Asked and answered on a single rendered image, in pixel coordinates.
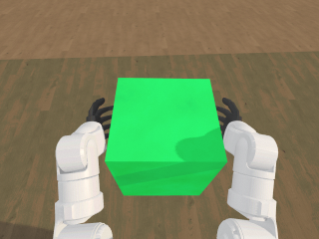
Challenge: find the right robot upper arm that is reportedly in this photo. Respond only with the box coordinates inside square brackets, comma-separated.
[216, 218, 276, 239]

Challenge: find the robot left forearm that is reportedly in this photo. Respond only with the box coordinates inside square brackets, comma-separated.
[53, 121, 107, 239]

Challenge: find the robot right hand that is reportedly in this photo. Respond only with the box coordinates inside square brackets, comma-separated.
[215, 98, 242, 140]

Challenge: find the robot right forearm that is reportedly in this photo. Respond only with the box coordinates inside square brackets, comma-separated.
[223, 120, 278, 239]

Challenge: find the robot left hand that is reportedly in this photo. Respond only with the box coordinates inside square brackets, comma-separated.
[86, 98, 114, 139]

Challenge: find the carton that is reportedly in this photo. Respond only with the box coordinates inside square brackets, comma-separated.
[105, 78, 227, 196]

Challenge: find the left robot upper arm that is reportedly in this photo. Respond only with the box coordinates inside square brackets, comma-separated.
[57, 222, 113, 239]

